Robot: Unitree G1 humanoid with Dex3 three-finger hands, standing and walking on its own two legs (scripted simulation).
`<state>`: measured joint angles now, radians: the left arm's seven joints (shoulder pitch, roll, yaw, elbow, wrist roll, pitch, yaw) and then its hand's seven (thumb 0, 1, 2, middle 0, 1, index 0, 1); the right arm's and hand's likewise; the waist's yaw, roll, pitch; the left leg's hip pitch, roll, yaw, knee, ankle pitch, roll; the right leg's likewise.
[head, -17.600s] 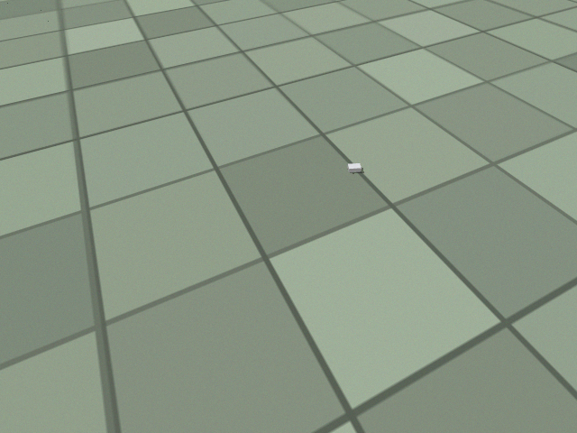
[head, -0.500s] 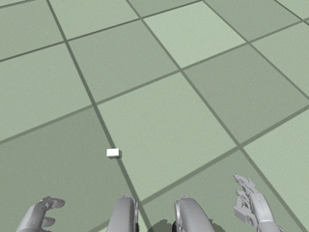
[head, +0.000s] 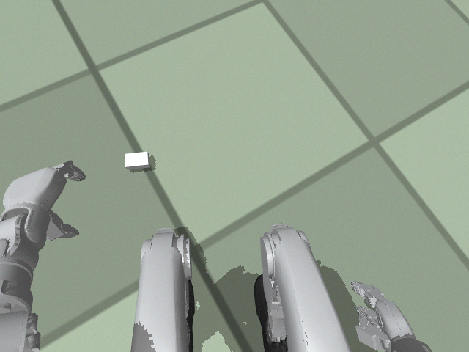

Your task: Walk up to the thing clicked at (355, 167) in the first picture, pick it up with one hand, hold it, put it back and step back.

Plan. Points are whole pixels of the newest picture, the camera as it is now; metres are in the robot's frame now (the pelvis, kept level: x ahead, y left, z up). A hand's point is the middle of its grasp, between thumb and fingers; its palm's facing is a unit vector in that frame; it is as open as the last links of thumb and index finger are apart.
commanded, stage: rise first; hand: left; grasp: from above
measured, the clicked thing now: (137, 160) +0.56 +0.26 -0.43
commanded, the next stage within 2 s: none
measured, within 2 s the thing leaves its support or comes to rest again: neither
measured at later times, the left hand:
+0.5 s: hand (83, 177) +0.45 +0.33 -0.23, palm faces -0.46 -0.02 -0.89, open 10.7 cm
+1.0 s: hand (95, 166) +0.49 +0.32 -0.27, palm faces -0.46 -0.01 -0.89, open 11.6 cm
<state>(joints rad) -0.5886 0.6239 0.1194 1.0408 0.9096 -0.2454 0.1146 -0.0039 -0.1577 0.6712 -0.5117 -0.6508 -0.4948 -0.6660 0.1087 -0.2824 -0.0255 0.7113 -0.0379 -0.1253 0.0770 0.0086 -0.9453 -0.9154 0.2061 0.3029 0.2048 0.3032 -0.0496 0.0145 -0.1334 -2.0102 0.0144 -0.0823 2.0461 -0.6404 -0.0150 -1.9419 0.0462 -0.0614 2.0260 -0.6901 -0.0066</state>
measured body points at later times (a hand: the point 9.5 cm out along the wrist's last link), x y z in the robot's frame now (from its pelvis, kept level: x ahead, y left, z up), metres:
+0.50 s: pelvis -0.01 +0.01 -0.08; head +0.23 +0.08 +0.29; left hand +0.47 +0.33 -0.18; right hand +0.04 -0.27 -0.19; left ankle +0.09 +0.13 -0.40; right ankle +0.08 -0.11 -0.40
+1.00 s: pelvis +0.00 +0.01 -0.10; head +0.27 +0.07 +0.25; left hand +0.51 +0.32 -0.22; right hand +0.05 -0.27 -0.21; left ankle +0.09 +0.13 -0.40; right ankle +0.08 -0.11 -0.40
